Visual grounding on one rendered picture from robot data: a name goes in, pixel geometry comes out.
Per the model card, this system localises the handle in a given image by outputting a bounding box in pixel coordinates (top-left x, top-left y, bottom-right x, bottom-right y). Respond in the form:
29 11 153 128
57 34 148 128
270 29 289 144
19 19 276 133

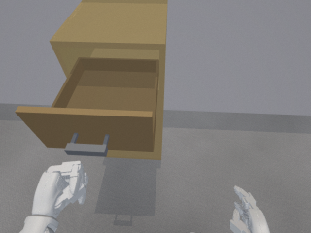
64 133 110 157

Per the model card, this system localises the drawer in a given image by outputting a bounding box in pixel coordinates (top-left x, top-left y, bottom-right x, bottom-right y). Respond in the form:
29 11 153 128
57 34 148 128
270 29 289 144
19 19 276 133
15 57 159 152

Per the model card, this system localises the cabinet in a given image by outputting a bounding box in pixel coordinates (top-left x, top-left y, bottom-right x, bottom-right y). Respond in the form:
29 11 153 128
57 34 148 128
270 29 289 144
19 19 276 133
50 0 168 160

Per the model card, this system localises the robot right hand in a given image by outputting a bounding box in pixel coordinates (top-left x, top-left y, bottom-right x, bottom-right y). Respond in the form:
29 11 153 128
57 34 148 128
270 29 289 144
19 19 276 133
230 185 270 233

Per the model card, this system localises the robot left hand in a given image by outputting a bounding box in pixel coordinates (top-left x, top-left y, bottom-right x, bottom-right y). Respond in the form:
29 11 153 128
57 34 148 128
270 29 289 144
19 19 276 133
32 161 89 218

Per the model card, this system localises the robot left forearm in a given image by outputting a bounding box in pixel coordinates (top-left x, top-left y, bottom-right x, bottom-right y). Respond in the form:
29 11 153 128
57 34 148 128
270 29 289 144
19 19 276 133
19 215 59 233

